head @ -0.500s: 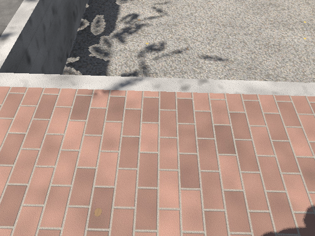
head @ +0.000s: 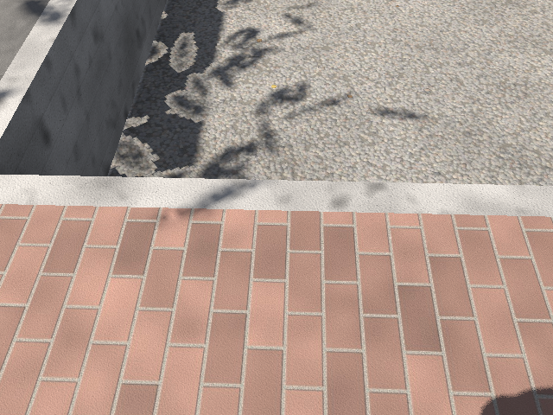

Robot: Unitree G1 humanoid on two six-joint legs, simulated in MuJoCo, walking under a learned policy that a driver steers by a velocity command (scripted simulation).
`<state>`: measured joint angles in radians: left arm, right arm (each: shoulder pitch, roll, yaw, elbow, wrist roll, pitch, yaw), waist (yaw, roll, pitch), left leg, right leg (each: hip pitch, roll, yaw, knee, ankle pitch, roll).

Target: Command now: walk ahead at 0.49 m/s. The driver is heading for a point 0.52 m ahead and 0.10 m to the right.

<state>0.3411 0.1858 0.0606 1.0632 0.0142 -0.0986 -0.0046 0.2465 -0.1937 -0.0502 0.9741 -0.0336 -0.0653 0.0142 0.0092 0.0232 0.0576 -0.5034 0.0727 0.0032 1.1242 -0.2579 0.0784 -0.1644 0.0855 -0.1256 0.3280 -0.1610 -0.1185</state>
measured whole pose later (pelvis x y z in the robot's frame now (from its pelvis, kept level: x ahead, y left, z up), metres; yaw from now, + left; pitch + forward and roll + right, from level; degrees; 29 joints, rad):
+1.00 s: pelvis +0.46 +0.01 -0.01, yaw -12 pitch +0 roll +0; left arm 0.18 0.14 0.02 0.99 0.01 -0.05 0.03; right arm 0.31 -0.15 -0.03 1.01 -0.02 -0.02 -0.03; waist -0.02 0.02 0.08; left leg -0.31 0.03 0.05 0.98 -0.53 0.01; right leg -0.33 0.05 -0.11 0.45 -0.12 -0.11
